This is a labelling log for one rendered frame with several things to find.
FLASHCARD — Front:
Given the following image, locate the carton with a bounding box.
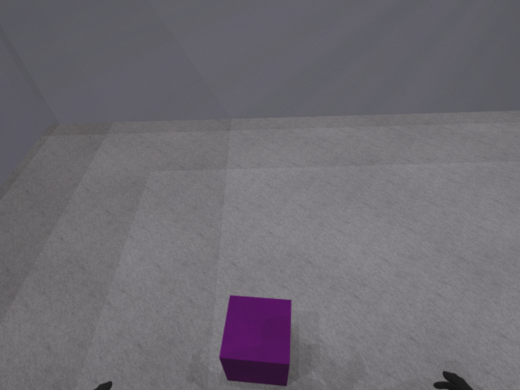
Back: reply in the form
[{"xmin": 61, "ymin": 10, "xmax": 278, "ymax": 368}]
[{"xmin": 219, "ymin": 295, "xmax": 292, "ymax": 386}]

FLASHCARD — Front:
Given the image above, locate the right robot hand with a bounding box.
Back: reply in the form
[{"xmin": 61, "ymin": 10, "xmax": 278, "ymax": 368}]
[{"xmin": 434, "ymin": 371, "xmax": 473, "ymax": 390}]

